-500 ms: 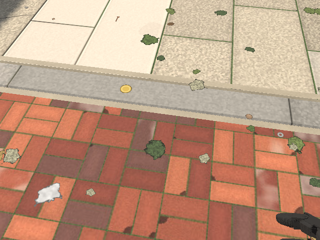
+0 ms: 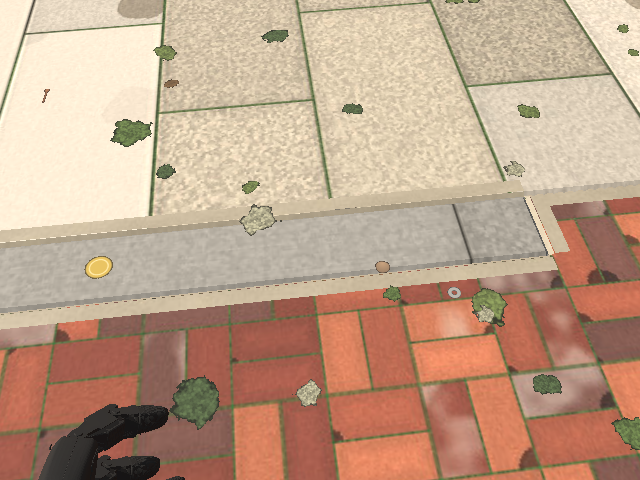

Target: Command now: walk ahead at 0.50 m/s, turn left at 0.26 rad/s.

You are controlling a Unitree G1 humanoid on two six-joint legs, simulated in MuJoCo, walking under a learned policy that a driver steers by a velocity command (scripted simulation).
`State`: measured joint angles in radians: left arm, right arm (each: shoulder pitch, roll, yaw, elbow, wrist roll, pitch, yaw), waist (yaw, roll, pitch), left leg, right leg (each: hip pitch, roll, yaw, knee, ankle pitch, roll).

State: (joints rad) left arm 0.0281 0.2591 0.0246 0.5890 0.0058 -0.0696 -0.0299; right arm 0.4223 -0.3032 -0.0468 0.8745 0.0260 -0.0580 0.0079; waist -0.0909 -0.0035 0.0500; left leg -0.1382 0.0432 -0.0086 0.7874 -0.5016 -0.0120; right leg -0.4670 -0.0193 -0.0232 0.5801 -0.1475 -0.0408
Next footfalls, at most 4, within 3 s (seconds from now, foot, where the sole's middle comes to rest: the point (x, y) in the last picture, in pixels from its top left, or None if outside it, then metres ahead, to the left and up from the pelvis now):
0.46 left None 0.38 0.18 -0.76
1.00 right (262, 350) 0.73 0.11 -0.76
1.50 left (155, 275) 0.96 0.36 -0.76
1.96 right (255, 188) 1.22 0.11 -0.76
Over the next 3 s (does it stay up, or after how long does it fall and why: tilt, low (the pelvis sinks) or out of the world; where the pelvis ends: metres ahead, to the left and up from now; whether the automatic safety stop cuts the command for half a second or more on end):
stays up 1.64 0.31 0.00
